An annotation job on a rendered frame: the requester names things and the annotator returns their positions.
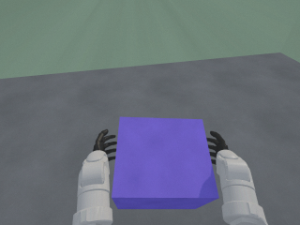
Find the robot left hand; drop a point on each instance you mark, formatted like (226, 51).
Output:
(100, 144)

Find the right robot forearm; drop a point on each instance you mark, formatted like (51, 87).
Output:
(240, 204)

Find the left robot forearm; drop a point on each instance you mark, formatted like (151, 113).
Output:
(93, 194)

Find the robot right hand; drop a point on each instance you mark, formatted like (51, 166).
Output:
(219, 145)

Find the carton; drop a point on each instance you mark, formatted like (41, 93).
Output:
(162, 163)

